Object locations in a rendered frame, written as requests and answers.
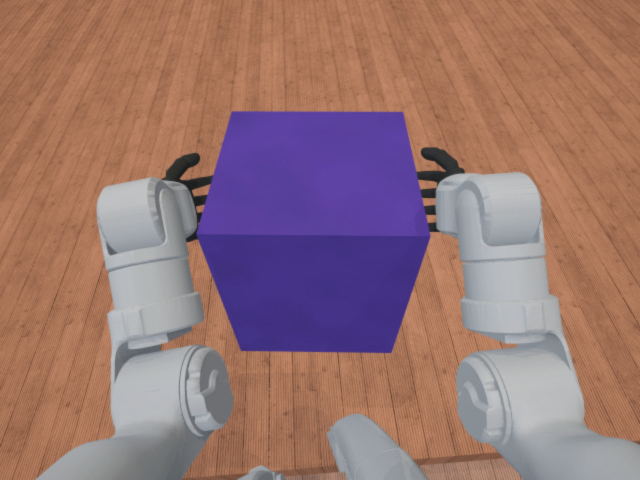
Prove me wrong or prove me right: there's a left robot hand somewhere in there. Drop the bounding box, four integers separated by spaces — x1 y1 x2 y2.
161 153 213 242

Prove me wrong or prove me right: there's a left robot upper arm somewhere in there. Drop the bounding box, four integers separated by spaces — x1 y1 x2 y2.
35 344 234 480

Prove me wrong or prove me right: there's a right robot upper arm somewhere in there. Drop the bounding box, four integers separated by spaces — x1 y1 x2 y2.
456 345 640 480

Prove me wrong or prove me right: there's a carton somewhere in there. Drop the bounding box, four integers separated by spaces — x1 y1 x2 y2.
196 111 431 353

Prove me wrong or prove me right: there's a left robot forearm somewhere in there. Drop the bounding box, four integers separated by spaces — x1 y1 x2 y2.
97 177 204 427

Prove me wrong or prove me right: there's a right robot hand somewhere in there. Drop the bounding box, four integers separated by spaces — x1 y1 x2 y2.
417 147 465 232

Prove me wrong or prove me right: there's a robot right thigh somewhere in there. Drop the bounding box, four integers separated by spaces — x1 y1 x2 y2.
327 413 429 480

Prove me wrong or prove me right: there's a robot left shin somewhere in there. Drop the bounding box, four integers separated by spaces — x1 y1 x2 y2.
249 465 273 473

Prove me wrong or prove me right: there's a right robot forearm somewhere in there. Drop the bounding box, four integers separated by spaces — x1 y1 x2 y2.
435 172 584 414

